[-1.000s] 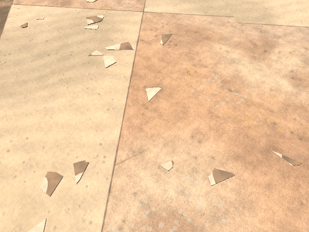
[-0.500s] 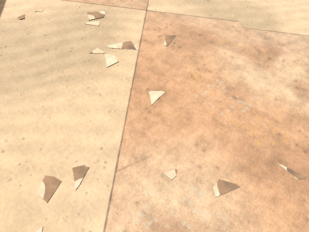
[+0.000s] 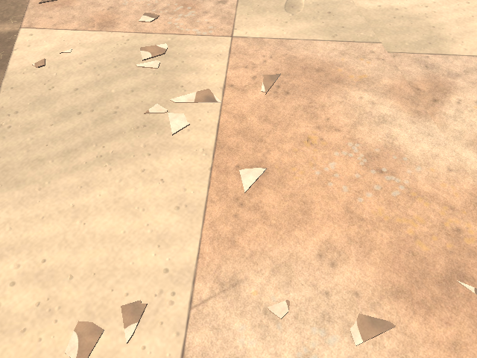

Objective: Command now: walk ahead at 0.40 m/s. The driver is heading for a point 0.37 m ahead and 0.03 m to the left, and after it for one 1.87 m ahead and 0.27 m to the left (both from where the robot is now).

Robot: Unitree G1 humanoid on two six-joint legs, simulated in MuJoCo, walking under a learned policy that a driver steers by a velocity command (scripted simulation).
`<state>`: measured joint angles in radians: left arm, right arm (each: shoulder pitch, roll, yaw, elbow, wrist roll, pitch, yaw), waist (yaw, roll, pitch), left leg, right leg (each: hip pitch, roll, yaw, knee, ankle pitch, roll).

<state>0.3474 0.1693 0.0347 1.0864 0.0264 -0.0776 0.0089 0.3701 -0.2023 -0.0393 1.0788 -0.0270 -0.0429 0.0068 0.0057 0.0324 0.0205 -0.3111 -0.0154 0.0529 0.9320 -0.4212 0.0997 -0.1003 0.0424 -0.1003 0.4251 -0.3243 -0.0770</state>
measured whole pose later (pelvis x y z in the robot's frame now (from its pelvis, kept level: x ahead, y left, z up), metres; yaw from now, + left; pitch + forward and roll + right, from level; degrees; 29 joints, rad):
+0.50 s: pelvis +0.23 +0.04 +0.00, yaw -1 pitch -1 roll +0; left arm 0.27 0.18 0.04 1.03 0.02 -0.06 0.02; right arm 0.21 -0.20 -0.04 1.02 -0.01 -0.08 0.00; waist 0.01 -0.02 0.11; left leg -0.28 -0.06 0.14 0.42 -0.13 0.12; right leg -0.39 -0.01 0.01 1.17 -0.39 -0.05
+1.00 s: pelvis +0.32 +0.02 +0.01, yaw +0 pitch -2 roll +0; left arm 0.28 0.13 0.00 1.13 0.00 -0.02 0.04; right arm 0.31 -0.14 0.01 1.09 -0.01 -0.03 -0.03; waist -0.01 0.01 0.03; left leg -0.11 -0.04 0.10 0.37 -0.23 0.07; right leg -0.16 0.00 -0.04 0.40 -0.21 -0.01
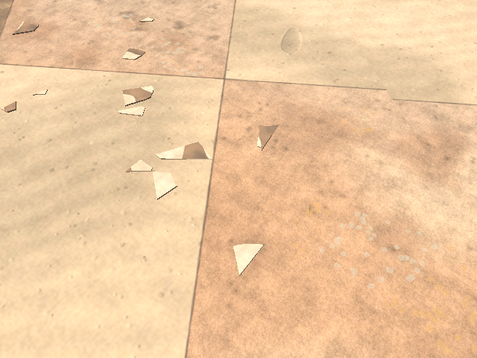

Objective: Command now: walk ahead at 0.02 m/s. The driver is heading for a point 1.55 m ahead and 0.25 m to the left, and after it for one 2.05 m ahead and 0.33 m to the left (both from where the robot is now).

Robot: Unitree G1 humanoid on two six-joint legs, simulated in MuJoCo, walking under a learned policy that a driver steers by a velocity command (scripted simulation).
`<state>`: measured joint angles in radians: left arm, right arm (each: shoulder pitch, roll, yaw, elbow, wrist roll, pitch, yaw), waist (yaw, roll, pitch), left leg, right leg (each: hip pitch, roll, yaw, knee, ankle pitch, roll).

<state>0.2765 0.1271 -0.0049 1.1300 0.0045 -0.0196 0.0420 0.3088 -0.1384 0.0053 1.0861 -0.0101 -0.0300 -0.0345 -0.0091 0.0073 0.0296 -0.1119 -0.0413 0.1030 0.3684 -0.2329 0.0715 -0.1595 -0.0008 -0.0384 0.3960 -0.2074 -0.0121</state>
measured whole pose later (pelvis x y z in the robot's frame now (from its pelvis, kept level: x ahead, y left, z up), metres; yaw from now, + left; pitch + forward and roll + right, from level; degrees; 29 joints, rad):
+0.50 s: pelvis +0.01 -0.01 +0.00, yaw +0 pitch -2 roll +0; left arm 0.30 0.12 -0.01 1.17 0.01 -0.01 0.05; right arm 0.34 -0.12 0.01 1.14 -0.01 -0.02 -0.05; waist 0.00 0.00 0.03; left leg -0.09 -0.03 0.09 0.37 -0.25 0.06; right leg -0.13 0.01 -0.05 0.37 -0.22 -0.02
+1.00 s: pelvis +0.12 -0.06 -0.02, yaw +0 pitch +0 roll +0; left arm 0.21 0.18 0.06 1.00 0.03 -0.08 -0.01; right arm 0.48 -0.18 -0.04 1.14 -0.02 -0.06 -0.01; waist -0.02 0.04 0.02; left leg -0.14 0.03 0.04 0.76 -0.47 0.06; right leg -0.33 -0.01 -0.12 0.58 -0.24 -0.06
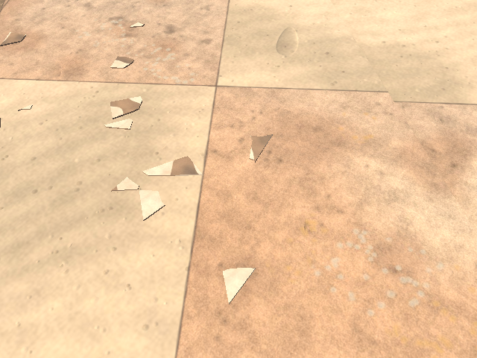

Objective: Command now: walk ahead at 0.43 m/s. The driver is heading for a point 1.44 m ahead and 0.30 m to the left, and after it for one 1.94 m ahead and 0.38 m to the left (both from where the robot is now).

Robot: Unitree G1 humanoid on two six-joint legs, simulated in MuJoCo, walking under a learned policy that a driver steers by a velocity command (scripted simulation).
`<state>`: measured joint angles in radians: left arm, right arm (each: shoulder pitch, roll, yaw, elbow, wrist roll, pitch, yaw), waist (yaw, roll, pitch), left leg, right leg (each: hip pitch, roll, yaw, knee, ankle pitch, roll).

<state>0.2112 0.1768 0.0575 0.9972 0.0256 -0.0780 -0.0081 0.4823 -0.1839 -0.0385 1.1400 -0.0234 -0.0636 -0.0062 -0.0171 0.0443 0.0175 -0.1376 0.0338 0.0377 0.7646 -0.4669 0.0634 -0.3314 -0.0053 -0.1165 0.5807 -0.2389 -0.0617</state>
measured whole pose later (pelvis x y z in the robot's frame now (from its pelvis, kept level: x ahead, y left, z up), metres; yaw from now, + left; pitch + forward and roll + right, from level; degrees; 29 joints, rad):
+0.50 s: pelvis +0.26 +0.02 -0.02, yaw +10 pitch +0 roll +0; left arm 0.45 0.16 0.04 1.07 0.02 -0.09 0.03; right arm 0.07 -0.18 -0.06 0.90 -0.04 -0.06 0.03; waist -0.01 -0.01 0.08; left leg -0.46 -0.08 0.15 0.60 -0.18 0.20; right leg -0.01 -0.05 -0.21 0.82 -0.45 -0.03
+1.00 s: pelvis +0.55 +0.06 +0.00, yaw +22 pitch +2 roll +0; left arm 0.00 0.21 0.02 0.77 0.03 -0.05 -0.03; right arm 0.47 -0.22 -0.05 0.99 -0.02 -0.08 -0.02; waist -0.09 -0.03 0.05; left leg 0.14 -0.12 -0.12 0.24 -0.38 0.11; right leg -0.53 -0.01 -0.06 0.54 -0.07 -0.06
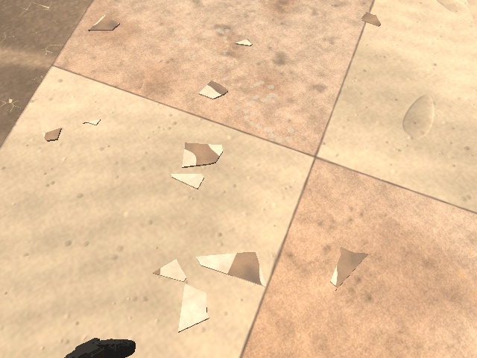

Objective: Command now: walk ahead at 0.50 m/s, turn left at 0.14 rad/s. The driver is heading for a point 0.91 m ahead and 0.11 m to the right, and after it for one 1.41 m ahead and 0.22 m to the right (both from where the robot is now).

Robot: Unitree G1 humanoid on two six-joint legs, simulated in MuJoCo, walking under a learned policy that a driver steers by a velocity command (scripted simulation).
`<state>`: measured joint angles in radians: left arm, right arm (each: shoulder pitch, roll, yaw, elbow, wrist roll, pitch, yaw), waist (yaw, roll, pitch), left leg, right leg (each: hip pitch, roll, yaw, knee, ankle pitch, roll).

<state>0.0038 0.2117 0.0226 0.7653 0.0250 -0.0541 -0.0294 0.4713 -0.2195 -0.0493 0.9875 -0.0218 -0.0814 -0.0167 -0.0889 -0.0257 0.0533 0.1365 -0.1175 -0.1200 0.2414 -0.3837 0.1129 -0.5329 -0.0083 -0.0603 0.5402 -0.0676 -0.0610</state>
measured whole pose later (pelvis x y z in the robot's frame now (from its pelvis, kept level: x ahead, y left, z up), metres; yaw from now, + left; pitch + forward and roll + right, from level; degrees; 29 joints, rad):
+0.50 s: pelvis +0.27 -0.01 +0.01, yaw +0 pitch +1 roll -2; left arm 0.47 0.19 0.03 0.99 0.01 -0.09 -0.01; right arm 0.03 -0.20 -0.02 0.83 -0.03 -0.04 0.04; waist 0.07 0.03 0.05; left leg -0.59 0.07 0.05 0.62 -0.04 0.04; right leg 0.08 0.08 -0.05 0.17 -0.27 -0.07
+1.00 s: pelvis +0.52 +0.03 +0.01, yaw -7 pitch +0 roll +1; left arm 0.15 0.23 0.05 0.88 0.03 -0.01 -0.04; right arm 0.42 -0.19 -0.03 1.00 -0.01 -0.11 -0.01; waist -0.03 -0.04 0.03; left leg 0.06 -0.07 0.21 0.18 -0.26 0.08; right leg -0.66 -0.08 -0.02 0.79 0.00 -0.05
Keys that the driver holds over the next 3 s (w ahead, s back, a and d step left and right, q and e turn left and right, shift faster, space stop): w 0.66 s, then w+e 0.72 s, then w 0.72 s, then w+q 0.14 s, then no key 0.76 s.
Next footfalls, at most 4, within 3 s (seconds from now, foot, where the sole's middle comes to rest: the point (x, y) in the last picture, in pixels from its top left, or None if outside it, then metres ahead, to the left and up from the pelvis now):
0.02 right None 0.19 -0.10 -0.76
0.58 left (194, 348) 0.48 0.09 -0.76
1.16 right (250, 255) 0.74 -0.09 -0.76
1.70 left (232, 164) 1.10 -0.06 -0.76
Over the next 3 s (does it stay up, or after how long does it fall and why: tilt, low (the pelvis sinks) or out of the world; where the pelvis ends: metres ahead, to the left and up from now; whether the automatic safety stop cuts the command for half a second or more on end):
stays up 1.31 -0.27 0.02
